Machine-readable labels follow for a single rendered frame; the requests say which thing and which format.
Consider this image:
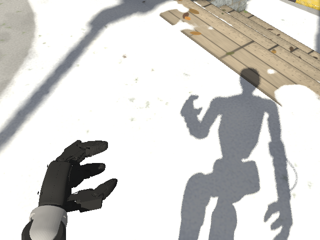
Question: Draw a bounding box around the robot left forearm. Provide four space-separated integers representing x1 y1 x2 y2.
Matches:
21 205 68 240

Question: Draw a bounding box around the left robot hand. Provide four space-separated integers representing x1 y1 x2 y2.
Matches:
37 140 118 213

